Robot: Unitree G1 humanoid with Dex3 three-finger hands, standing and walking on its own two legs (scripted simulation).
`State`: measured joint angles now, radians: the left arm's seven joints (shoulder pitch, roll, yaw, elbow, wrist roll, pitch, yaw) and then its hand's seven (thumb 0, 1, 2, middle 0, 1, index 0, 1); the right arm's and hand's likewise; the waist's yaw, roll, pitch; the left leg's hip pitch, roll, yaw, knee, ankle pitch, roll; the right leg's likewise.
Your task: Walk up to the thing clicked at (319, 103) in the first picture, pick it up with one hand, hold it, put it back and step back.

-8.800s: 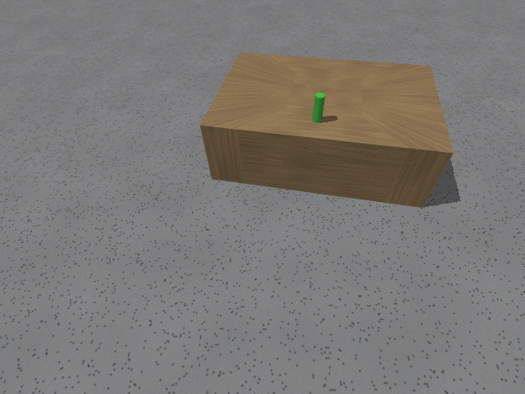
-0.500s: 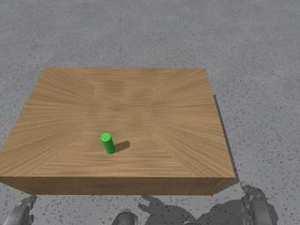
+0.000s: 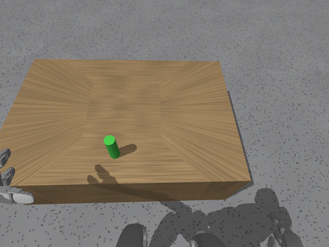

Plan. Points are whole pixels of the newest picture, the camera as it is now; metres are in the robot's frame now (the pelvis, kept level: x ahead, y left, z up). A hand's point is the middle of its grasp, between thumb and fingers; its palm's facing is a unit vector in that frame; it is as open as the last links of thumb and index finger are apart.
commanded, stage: go down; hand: left
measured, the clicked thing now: (112, 147) +0.49 +0.21 -0.29
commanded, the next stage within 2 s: approach in 1.16 s
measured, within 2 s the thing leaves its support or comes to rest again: neither
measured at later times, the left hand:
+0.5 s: hand (12, 158) +0.33 +0.39 -0.01, palm faces +0.22 -0.96 -0.15, open 16.9 cm
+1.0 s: hand (11, 147) +0.36 +0.40 -0.01, palm faces +0.23 -0.97 -0.12, open 17.2 cm
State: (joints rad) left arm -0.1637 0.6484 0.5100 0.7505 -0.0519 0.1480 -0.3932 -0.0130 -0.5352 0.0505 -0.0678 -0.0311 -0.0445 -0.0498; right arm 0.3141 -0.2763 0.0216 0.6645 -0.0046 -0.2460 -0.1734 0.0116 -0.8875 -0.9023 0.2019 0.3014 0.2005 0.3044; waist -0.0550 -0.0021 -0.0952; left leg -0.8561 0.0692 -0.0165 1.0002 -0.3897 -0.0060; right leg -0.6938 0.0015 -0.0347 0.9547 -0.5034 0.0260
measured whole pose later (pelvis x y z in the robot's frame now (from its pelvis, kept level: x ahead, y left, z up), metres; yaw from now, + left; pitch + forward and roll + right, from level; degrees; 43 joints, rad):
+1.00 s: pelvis +0.00 +0.01 -0.01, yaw -1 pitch +19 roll -5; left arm -0.48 0.82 0.66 1.10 -0.06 -0.15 -0.52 -0.01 -0.44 0.06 -0.05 -0.01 -0.03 -0.03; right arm 0.30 -0.29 0.06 0.68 -0.04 -0.15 -0.16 0.01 -0.89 -0.90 0.20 0.30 0.20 0.30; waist -0.08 -0.02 -0.08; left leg -1.01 0.08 -0.03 1.07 -0.41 0.00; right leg -0.83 0.02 -0.04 1.00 -0.51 0.03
